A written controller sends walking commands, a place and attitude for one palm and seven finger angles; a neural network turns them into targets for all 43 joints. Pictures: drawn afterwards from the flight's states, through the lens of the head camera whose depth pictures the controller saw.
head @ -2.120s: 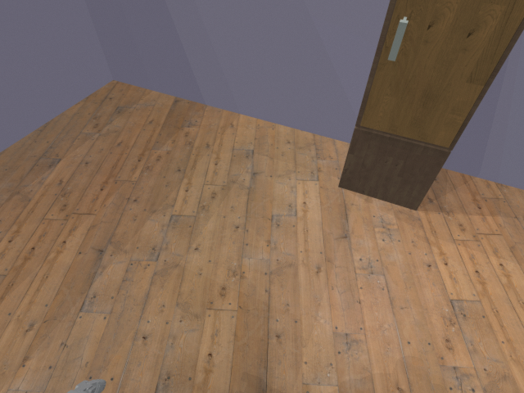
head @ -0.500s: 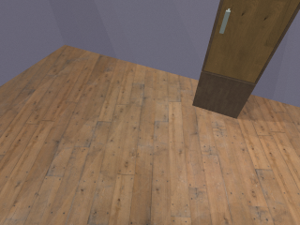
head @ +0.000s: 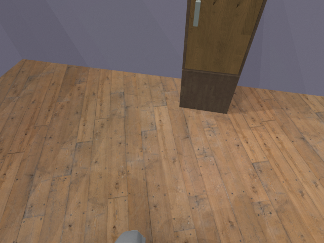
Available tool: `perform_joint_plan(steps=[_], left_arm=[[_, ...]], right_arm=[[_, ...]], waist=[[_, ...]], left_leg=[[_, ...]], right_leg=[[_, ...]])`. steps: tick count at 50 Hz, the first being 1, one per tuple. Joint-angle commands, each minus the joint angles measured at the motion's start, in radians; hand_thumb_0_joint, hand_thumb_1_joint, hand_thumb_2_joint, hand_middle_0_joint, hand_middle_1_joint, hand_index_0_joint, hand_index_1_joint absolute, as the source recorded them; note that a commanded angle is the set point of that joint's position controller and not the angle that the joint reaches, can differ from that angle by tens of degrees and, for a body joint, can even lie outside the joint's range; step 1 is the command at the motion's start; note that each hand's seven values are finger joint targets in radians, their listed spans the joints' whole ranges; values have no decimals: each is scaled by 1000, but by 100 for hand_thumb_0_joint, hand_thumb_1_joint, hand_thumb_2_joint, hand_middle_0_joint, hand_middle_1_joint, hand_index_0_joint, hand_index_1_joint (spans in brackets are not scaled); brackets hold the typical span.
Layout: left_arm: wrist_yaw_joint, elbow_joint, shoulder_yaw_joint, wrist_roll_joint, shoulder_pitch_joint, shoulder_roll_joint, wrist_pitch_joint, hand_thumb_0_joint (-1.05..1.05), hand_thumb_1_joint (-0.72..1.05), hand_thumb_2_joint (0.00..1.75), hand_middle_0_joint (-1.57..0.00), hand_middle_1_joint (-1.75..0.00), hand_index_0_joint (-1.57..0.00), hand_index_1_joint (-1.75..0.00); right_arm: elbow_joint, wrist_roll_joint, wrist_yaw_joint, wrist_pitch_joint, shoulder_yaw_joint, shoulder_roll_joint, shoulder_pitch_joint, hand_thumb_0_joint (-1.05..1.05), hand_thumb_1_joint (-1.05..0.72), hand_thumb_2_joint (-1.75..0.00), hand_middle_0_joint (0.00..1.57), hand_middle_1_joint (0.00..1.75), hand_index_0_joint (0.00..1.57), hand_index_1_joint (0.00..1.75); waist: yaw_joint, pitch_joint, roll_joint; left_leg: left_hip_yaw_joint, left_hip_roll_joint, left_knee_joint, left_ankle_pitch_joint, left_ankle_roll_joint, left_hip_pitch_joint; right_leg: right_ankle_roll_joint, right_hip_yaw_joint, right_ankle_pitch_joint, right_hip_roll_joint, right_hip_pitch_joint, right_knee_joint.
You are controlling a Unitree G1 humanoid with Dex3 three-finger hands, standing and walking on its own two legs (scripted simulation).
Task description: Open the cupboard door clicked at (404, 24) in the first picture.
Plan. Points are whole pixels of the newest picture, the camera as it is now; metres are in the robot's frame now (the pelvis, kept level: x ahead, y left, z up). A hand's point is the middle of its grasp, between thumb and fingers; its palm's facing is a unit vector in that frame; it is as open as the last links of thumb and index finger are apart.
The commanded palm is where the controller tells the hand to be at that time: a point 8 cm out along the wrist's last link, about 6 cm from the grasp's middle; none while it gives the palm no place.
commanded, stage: walk to a spot facing it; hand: left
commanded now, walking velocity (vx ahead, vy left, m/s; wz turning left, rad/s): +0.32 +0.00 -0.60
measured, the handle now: (197, 12) +1.23 -0.07 +0.04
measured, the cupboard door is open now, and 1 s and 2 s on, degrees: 0 0 0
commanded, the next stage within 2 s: turn to face it in 0.92 s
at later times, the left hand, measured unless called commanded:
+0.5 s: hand (107, 178) +0.33 +0.23 -0.16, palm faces -0.28 -0.93 -0.22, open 7.4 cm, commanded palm none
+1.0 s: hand (161, 138) +0.51 +0.06 -0.17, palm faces -0.56 -0.80 -0.22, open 7.3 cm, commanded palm none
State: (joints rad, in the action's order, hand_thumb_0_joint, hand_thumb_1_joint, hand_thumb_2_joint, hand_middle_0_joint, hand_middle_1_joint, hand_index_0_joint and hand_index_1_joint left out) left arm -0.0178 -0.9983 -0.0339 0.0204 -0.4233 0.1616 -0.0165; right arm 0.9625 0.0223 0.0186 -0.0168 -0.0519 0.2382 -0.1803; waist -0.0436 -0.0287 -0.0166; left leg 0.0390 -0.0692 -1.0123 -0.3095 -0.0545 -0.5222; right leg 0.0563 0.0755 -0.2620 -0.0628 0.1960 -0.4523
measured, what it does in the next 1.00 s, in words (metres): walks ahead, turning right: left foot, then right foot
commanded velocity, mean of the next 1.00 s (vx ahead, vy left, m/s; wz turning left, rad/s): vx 0.27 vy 0.00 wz -0.59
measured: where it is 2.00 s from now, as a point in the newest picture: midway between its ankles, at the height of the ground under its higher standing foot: (184, 212)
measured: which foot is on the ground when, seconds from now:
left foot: up 0.00-0.20, down 0.22-0.70, up 0.72-1.00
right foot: down 0.00-0.22, up 0.24-0.68, down 0.70-1.00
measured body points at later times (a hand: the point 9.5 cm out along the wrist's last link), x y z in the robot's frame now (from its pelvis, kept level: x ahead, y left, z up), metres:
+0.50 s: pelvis +0.16 +0.05 +0.00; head +0.19 +0.06 +0.45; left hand +0.34 +0.28 -0.14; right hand +0.09 -0.18 -0.14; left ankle +0.14 +0.16 -0.74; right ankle +0.17 -0.10 -0.66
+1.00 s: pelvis +0.34 -0.06 -0.01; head +0.37 -0.08 +0.44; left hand +0.54 +0.10 -0.15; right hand +0.27 -0.31 -0.15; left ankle +0.49 +0.03 -0.69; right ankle +0.29 -0.14 -0.74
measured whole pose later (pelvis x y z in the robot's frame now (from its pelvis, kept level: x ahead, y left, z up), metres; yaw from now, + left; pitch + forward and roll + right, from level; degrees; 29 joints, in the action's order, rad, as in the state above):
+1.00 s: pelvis +0.34 -0.06 -0.01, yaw -36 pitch +0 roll -1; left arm -0.02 -0.95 -0.07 0.02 -0.20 0.21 -0.02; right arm 0.91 0.03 0.00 0.01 -0.04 0.19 -0.15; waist 0.01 -0.07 -0.01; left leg 0.05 -0.16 -0.93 -0.28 -0.09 -0.58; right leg 0.06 0.00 -0.25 -0.07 0.27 -0.52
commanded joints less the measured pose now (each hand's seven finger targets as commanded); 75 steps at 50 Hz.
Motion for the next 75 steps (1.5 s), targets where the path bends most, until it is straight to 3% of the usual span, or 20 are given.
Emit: perform_joint_plan(steps=[1,6,9,11,12,15,18,30,32,34,35,36,39,43,50,55,57,59,63,75], left_arm=[[18,53,-58,5,-14,220,-36,0,90,90,-20,-30,-20,-30],[23,53,-68,10,-9,228,-29,0,90,90,-20,-30,-20,-30],[19,70,-76,2,73,209,-23,0,90,90,-20,-30,-20,-30],[-2,112,-64,-6,61,113,-26,0,90,90,-20,-30,-20,-30],[-6,120,-68,2,108,144,-27,0,90,90,-20,-30,-20,-30],[-33,101,-75,16,157,136,-1,0,90,90,-20,-30,-20,-30],[-42,108,-67,18,152,97,23,0,90,90,-20,-30,-20,-30],[-48,205,-37,14,478,74,21,0,90,90,-20,-30,-20,-30],[-43,178,-44,14,383,102,12,0,90,90,-20,-30,-20,-30],[-28,101,-71,19,125,205,-11,0,90,90,-20,-30,-20,-30],[-11,76,-100,14,-3,335,-20,0,90,90,-20,-30,-20,-30],[0,59,-110,-17,-53,402,-12,0,90,90,-20,-30,-20,-30],[20,127,-81,-16,169,286,-13,0,90,90,-20,-30,-20,-30],[20,132,-67,3,270,233,-31,0,90,90,-20,-30,-20,-30],[11,118,-75,3,200,237,-26,0,90,90,-20,-30,-20,-30],[27,99,-57,-7,173,185,-12,0,90,90,-20,-30,-20,-30],[28,70,-26,-17,60,87,-13,0,90,90,-20,-30,-20,-30],[41,40,-20,-5,103,124,-5,0,90,90,-20,-30,-20,-30],[31,10,-15,-5,128,102,10,0,90,90,-20,-30,-20,-30],[43,100,-47,-7,303,104,36,0,90,90,-20,-30,-20,-30]], right_arm=[[-125,-5,-3,49,-19,56,104,0,-90,-90,20,30,20,30],[-159,-14,-7,70,-15,45,142,0,-90,-90,20,30,20,30],[-88,-16,-31,87,-27,101,-77,0,-90,-90,20,30,20,30],[-38,4,-45,87,-59,271,-301,0,-90,-90,20,30,20,30],[-52,3,-42,80,-49,230,-251,0,-90,-90,20,30,20,30],[-72,1,-42,89,-15,97,-103,0,-90,-90,20,30,20,30],[-48,0,-47,106,-9,75,-123,0,-90,-90,20,30,20,30],[44,11,-41,97,-22,101,-290,0,-90,-90,20,30,20,30],[41,7,-39,92,-28,136,-271,0,-90,-90,20,30,20,30],[16,-7,-25,86,-24,141,-260,0,-90,-90,20,30,20,30],[-22,-24,-18,84,-7,72,-271,0,-90,-90,20,30,20,30],[-70,-25,-34,89,-5,63,-169,0,-90,-90,20,30,20,30],[-66,-6,-33,76,-15,93,-102,0,-90,-90,20,30,20,30],[-35,5,-30,33,-7,41,-185,0,-90,-90,20,30,20,30],[-116,-3,-17,52,-9,34,-8,0,-90,-90,20,30,20,30],[-63,-4,-31,68,0,53,-87,0,-90,-90,20,30,20,30],[-28,11,-29,68,-16,187,-192,0,-90,-90,20,30,20,30],[-29,3,-42,53,5,139,-119,0,-90,-90,20,30,20,30],[-13,-4,-44,52,15,93,-43,0,-90,-90,20,30,20,30],[-2,2,-41,19,-44,133,-149,0,-90,-90,20,30,20,30]], waist=[[4,-6,131],[-11,8,161],[93,77,68],[147,164,-319],[142,98,-199],[58,-78,-126],[33,-42,-124],[105,-79,-107],[50,-5,-122],[-73,174,-40],[-113,310,163],[-122,334,181],[-13,134,16],[91,72,81],[38,41,151],[78,87,90],[78,177,-279],[69,75,-239],[31,49,-118],[88,111,-106]], left_leg=[[0,-9,105,50,-7,-87],[2,26,325,-5,5,56],[-8,18,587,70,23,492],[-521,-435,767,-153,158,751],[-545,-457,813,-264,203,614],[-259,-325,850,-181,157,351],[-56,-263,826,54,148,366],[198,-284,707,591,142,553],[252,-279,536,859,123,580],[283,-244,126,767,54,324],[263,-97,-214,-82,-5,-29],[118,-43,-437,-331,-9,-198],[-25,-149,-363,-84,-7,-156],[20,-124,-127,-34,-35,15],[37,-40,210,26,-27,69],[39,1,528,181,14,358],[-331,-352,642,542,185,596],[-378,-330,729,425,233,416],[-198,-193,730,507,212,354],[-342,-168,668,552,245,454]], right_leg=[[136,302,-4,234,-64,233],[128,328,112,235,-49,159],[59,242,115,127,161,-66],[-37,-22,-324,-23,507,-595],[-34,-10,-300,44,527,-712],[-51,-43,-94,146,504,-789],[-72,-72,17,159,483,-754],[-32,-214,63,111,398,-249],[5,-254,9,52,241,-189],[51,-225,121,56,-278,-80],[168,227,246,374,-587,-63],[258,482,499,526,-605,21],[192,265,288,402,-214,100],[140,90,320,281,99,139],[127,176,236,239,101,109],[51,103,336,180,64,-48],[-53,-104,-285,24,277,-428],[-71,-57,-343,83,275,-553],[-100,-85,-191,128,216,-492],[-140,-71,-181,116,312,-454]])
